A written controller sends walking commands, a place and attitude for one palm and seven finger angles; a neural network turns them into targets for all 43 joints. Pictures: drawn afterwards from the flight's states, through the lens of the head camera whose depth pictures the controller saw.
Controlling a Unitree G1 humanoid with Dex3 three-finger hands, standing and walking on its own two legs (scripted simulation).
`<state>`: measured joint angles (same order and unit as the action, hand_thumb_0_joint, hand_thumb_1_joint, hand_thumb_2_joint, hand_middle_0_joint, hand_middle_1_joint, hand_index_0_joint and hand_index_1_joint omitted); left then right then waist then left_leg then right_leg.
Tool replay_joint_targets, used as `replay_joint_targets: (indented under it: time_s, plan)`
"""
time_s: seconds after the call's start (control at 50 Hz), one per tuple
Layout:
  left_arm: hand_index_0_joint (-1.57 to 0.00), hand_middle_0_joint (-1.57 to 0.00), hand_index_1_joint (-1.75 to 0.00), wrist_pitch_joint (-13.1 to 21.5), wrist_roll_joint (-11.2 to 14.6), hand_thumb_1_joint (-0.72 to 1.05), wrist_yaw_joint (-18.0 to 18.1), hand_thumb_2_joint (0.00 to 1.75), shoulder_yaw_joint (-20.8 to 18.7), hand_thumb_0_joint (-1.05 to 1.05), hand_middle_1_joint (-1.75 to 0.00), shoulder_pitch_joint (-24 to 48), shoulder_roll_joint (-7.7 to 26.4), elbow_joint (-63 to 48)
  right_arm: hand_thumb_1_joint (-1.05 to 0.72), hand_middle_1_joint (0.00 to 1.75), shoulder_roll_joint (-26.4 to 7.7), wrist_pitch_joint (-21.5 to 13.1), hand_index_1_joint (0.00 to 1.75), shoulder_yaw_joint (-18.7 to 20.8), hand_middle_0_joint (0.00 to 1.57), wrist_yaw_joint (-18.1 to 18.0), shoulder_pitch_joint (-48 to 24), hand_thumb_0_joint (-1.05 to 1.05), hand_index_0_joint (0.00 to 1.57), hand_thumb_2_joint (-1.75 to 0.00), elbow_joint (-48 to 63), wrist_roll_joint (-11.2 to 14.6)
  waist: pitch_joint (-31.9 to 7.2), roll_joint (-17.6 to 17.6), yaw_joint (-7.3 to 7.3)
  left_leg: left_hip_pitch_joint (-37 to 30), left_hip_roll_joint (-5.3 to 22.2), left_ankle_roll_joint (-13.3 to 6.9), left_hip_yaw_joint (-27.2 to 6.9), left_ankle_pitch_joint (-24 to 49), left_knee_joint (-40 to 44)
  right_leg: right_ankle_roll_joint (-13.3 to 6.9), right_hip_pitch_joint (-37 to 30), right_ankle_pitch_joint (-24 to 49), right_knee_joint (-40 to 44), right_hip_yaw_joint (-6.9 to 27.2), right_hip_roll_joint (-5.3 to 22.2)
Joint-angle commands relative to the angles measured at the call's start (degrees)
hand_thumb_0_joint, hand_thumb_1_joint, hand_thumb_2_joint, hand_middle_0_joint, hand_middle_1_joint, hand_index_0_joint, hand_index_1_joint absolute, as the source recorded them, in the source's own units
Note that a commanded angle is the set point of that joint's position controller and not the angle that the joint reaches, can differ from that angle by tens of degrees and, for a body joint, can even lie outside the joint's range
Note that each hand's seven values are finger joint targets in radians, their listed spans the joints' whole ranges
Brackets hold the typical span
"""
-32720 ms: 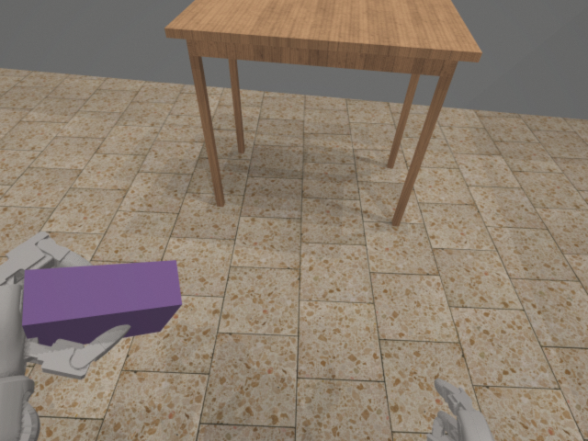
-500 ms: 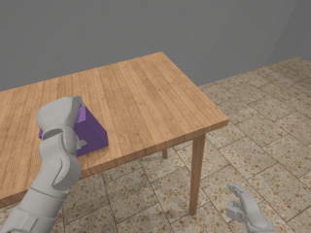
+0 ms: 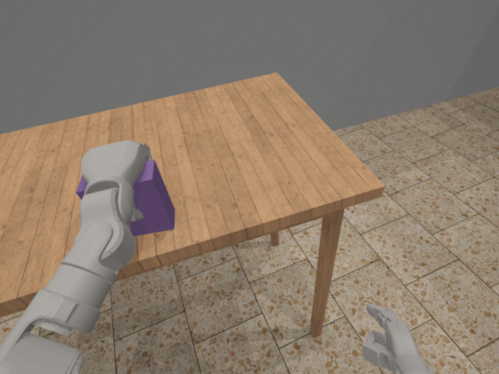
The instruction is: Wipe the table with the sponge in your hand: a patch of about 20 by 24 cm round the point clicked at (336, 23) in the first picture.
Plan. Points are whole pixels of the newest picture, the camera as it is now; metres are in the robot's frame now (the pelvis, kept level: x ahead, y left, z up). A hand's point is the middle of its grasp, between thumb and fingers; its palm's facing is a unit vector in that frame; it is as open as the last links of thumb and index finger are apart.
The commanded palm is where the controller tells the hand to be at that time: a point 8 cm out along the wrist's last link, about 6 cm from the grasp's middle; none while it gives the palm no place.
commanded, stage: wipe forward along the middle lane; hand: left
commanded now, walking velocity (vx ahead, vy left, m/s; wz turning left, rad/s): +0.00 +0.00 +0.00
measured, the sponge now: (136, 210) +0.34 +0.26 +0.10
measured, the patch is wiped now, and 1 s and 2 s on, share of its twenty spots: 1.00 1.00 1.00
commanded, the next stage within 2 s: slide back across to the first lane in 1.26 s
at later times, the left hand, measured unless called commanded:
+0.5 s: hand (132, 167) +0.39 +0.27 +0.15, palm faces +0.01 -0.01 -1.00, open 9.1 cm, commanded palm +0.37 +0.28 +0.18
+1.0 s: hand (128, 152) +0.44 +0.30 +0.15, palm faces -0.07 +0.01 -1.00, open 9.1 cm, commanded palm +0.42 +0.31 +0.18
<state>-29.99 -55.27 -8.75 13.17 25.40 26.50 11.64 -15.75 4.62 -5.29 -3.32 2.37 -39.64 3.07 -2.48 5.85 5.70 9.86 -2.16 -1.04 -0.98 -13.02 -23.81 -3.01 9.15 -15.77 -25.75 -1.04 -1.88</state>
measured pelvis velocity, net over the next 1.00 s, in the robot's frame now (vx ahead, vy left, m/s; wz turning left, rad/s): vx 0.01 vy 0.01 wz -0.02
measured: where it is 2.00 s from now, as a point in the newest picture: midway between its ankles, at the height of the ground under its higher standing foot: outside the picture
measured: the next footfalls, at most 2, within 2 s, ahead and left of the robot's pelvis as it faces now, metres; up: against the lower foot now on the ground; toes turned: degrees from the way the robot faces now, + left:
none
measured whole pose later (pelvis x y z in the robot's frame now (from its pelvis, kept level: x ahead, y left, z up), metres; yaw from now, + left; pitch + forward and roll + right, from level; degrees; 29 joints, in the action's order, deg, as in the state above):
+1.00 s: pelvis +0.01 +0.01 +0.00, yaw -1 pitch +5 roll +0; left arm -12.4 -58.0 -4.6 4.7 46.3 32.2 49.0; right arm -17.6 6.1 -1.9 -4.7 12.7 -42.9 3.4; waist -4.4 3.7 0.1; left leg 15.7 -1.3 -1.6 0.0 -13.4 -24.1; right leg -2.4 14.0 -14.1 -23.1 0.0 -2.7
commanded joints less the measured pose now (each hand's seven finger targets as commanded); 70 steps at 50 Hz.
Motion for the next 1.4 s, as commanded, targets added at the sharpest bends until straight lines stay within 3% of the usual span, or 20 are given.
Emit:
replay_joint_targets:
  time_s: [0.0,0.14,0.16,0.32,0.36,0.4,0.46,0.5,0.56,0.6,0.66,0.7,0.76,0.9,0.96,1.06,1.12,1.28,1.32,1.38]
  plan:
    - [-1.2,-1.2,-1.6,1.4,-2.0,0.1,3.9,1.3,-4.9,0.0,-1.6,20.6,8.9,-2.3,-0.9,0.3,-5.5,-3.4,0.3,2.7,0.2,-0.6,-9.9,0.0,0.2,-0.9,8.5,0.0,-10.1,-8.4,-0.76,-1.1,-1.1,-1.5,1.5,12.1,1.8,0.1,-3.7,13.3,4.2,1.7,0.8]
    - [-1.2,-1.2,-1.6,2.0,-2.4,0.1,4.7,1.3,-5.0,0.0,-1.6,25.0,10.1,4.5,-0.9,0.3,-6.5,-3.2,0.3,3.3,0.2,-1.0,-8.3,0.0,0.2,-0.9,7.1,0.1,-10.2,-8.7,-1.12,-0.6,-1.3,-1.4,1.9,10.3,2.5,0.3,-3.2,11.6,5.2,1.6,0.9]
    - [-1.2,-1.2,-1.6,2.2,-3.3,0.1,4.7,1.3,-6.9,0.0,-1.6,26.1,12.6,5.2,-0.9,0.3,-6.7,-3.1,0.3,3.2,0.2,-1.0,-7.8,0.0,0.2,-0.9,7.1,0.0,-11.1,-8.8,-1.04,-0.8,-0.9,-1.3,1.5,10.0,2.8,0.1,-3.0,10.6,5.3,1.9,0.7]
    - [-1.2,-1.2,-1.6,4.8,-3.0,0.1,4.5,1.3,-4.6,0.0,-1.6,26.7,9.7,13.0,-0.9,0.3,-7.3,-2.3,0.3,4.0,0.2,-1.2,-4.6,0.0,0.2,-0.9,6.3,0.2,-9.8,-8.5,-2.24,0.2,-0.8,-1.3,1.8,11.1,2.4,0.1,-2.2,12.8,5.0,0.9,0.6]
    - [-1.2,-1.2,-1.6,5.9,-3.3,0.1,4.9,1.3,-8.1,0.0,-1.6,26.5,13.5,12.7,-0.9,0.3,-7.8,-2.2,0.3,4.2,0.2,-1.2,-4.2,0.0,0.2,-0.9,6.6,-0.1,-12.1,-9.1,-1.28,0.1,-0.8,-1.3,1.6,12.0,2.4,0.0,-3.6,14.0,4.9,1.5,0.6]
    - [-1.2,-1.2,-1.6,6.5,-2.8,0.1,5.2,1.3,-6.1,0.0,-1.6,24.8,10.7,13.6,-0.9,0.3,-7.5,-2.1,0.3,4.4,0.2,-1.1,-3.6,0.0,0.2,-0.9,6.6,0.1,-11.4,-9.0,-1.73,0.4,-0.9,-1.4,1.9,13.1,1.9,0.1,-3.6,15.7,4.4,1.0,0.6]
    - [-1.2,-1.2,-1.6,6.8,-2.8,0.1,5.5,1.3,-8.8,0.0,-1.6,24.3,13.5,14.7,-0.9,0.3,-8.1,-1.8,0.3,4.6,0.2,-1.0,-3.2,0.0,0.2,-0.9,6.3,0.0,-11.1,-9.7,-1.52,0.6,-0.6,-1.3,1.7,13.3,2.2,0.1,-3.3,16.1,4.7,1.3,0.4]
    - [-1.2,-1.2,-1.6,6.7,-2.9,0.1,5.6,1.3,-6.4,0.0,-1.6,26.5,11.8,18.7,-0.9,0.3,-8.1,-1.6,0.3,4.5,0.2,-1.4,-2.3,0.0,0.2,-0.9,5.5,0.2,-7.9,-10.2,-2.81,1.9,-0.7,-1.3,2.0,11.6,2.2,0.3,-1.5,14.4,5.1,0.8,0.4]
    - [-1.2,-1.2,-1.6,7.3,-4.3,0.1,5.6,1.3,-8.4,0.0,-1.6,30.0,15.2,20.9,-0.9,0.3,-8.5,-1.3,0.3,4.8,0.2,-1.8,-1.2,0.0,0.2,-0.9,4.9,0.1,-9.6,-8.9,-2.91,1.5,-0.6,-1.1,2.0,11.2,2.4,0.1,-0.9,13.3,5.6,1.3,0.4]
    - [-1.2,-1.2,-1.6,8.0,-4.3,0.1,5.5,1.3,-5.7,0.0,-1.6,30.9,12.1,24.1,-0.9,0.3,-8.2,-1.4,0.3,5.0,0.2,-1.8,0.1,0.0,0.2,-0.9,4.5,0.3,-8.6,-9.1,-3.87,1.8,-0.7,-1.3,2.1,11.2,1.9,0.2,0.1,13.6,5.4,0.9,0.3]
    - [-1.2,-1.2,-1.6,9.9,-4.5,0.1,5.5,1.3,-8.9,0.0,-1.6,30.8,15.7,24.7,-0.9,0.3,-8.6,-1.2,0.3,5.2,0.2,-1.9,1.0,0.0,0.2,-0.9,4.7,0.0,-12.8,-9.6,-3.16,1.4,-0.6,-1.3,2.0,12.7,1.4,0.1,-2.1,16.3,4.8,1.5,0.4]
    - [-1.2,-1.2,-1.6,10.8,-4.1,0.1,5.5,1.3,-7.7,0.0,-1.6,32.1,14.8,27.0,-0.9,0.3,-8.5,-1.2,0.3,5.2,0.2,-2.1,2.0,0.0,0.2,-0.9,4.5,0.2,-10.5,-10.5,-4.1,2.8,-0.7,-1.5,2.3,11.7,1.1,0.5,-1.5,16.2,4.8,1.2,0.5]
    - [-1.2,-1.2,-1.6,12.6,-4.6,0.1,5.6,1.3,-10.9,0.0,-1.6,35.7,19.7,30.0,-0.9,0.3,-9.0,-1.0,0.3,5.4,0.2,-2.5,3.1,0.0,0.2,-0.9,4.0,0.0,-10.7,-10.4,-4.12,3.9,-0.6,-1.5,2.3,10.3,1.5,0.5,-1.3,14.7,5.5,1.9,0.5]
    - [-1.2,-1.2,-1.6,16.2,-5.4,0.1,6.1,1.3,-9.4,0.0,-1.6,36.7,18.6,33.9,-0.9,0.3,-9.2,-0.7,0.3,6.0,0.2,-2.2,6.4,0.0,0.2,-0.9,3.7,0.3,-11.8,-9.0,-5.25,4.2,-0.6,-1.8,2.8,12.4,0.6,0.4,-1.5,18.1,4.8,1.7,0.4]
    - [-1.2,-1.2,-1.6,17.5,-5.2,0.1,6.5,1.3,-12.8,0.0,-1.6,37.1,22.6,34.3,-0.9,0.3,-9.7,-0.7,0.3,6.4,0.2,-2.2,7.2,0.0,0.2,-0.9,3.2,0.1,-13.4,-9.2,-4.63,4.6,-0.6,-1.9,2.6,13.6,0.6,0.2,-2.8,20.2,5.0,2.4,0.3]
    - [-1.2,-1.2,-1.6,18.5,-5.1,0.1,7.2,1.3,-12.9,0.0,-1.6,39.3,23.9,36.3,-0.9,0.3,-10.1,-0.7,0.3,6.7,0.2,-2.1,8.7,0.0,0.2,-0.9,2.5,0.4,-13.3,-8.9,-5.33,5.3,-0.5,-2.1,2.8,13.1,0.8,0.3,-2.5,20.0,5.3,2.5,0.3]
    - [-1.2,-1.2,-1.6,18.3,-5.8,0.1,7.6,1.3,-11.4,0.0,-1.6,42.3,23.9,40.1,-0.9,0.3,-10.4,-0.7,0.3,6.7,0.2,-2.1,10.0,0.0,0.2,-0.9,1.5,0.7,-10.9,-9.4,-7.14,6.4,-0.4,-2.1,2.9,10.3,1.0,0.7,-0.2,16.6,5.8,2.3,0.2]
    - [-1.2,-1.2,-1.6,20.9,-7.4,0.1,7.4,1.3,-13.2,0.0,-1.6,45.7,28.4,43.8,-0.9,0.3,-10.9,-0.6,0.3,7.2,0.2,-2.1,13.9,0.0,0.2,-0.9,1.0,0.4,-15.8,-6.7,-7.76,6.1,-0.2,-2.0,3.0,13.8,0.1,0.5,-1.3,20.3,4.9,2.6,0.1]
    - [-1.2,-1.2,-1.6,21.2,-6.8,0.1,7.5,1.3,-10.4,0.0,-1.6,44.5,24.0,44.2,-0.9,0.3,-10.6,-0.6,0.3,7.4,0.2,-1.8,13.8,0.0,0.2,-0.9,1.5,0.6,-13.9,-7.6,-8.14,5.8,0.0,-2.1,2.9,12.7,0.1,0.5,0.8,18.6,5.2,2.1,0.0]
    - [-1.2,-1.2,-1.6,22.6,-6.8,0.1,8.2,1.3,-14.4,0.0,-1.6,43.7,27.9,40.6,-0.9,0.3,-10.6,-0.6,0.3,7.8,0.2,-1.6,14.4,0.0,0.2,-0.9,1.9,0.2,-18.9,-4.8,-6.3,3.0,0.2,-2.0,2.6,17.4,-0.2,0.0,-1.2,20.9,4.1,2.0,-0.4]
